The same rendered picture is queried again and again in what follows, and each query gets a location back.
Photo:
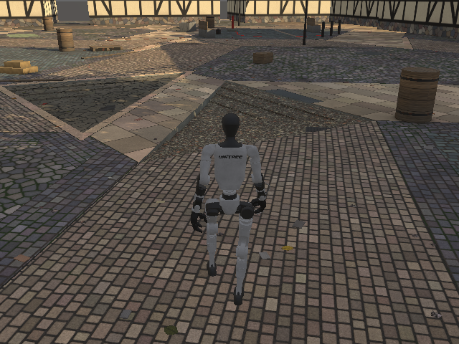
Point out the robot left upper arm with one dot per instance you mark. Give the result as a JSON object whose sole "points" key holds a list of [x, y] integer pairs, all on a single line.
{"points": [[207, 151]]}

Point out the left robot hand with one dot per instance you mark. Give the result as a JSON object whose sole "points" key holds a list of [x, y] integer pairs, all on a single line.
{"points": [[194, 222]]}

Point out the robot head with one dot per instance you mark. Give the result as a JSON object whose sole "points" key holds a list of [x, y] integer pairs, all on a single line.
{"points": [[230, 124]]}

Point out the robot right forearm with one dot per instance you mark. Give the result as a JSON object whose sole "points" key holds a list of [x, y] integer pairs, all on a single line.
{"points": [[260, 189]]}

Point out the robot left forearm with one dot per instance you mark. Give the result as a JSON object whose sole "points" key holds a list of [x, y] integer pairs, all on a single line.
{"points": [[198, 197]]}

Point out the robot right thigh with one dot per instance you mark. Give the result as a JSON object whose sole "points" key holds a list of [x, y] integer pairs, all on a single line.
{"points": [[245, 224]]}

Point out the right robot hand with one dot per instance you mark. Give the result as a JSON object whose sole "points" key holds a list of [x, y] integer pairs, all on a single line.
{"points": [[257, 202]]}

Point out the robot right upper arm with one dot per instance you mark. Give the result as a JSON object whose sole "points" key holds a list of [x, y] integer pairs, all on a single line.
{"points": [[252, 152]]}

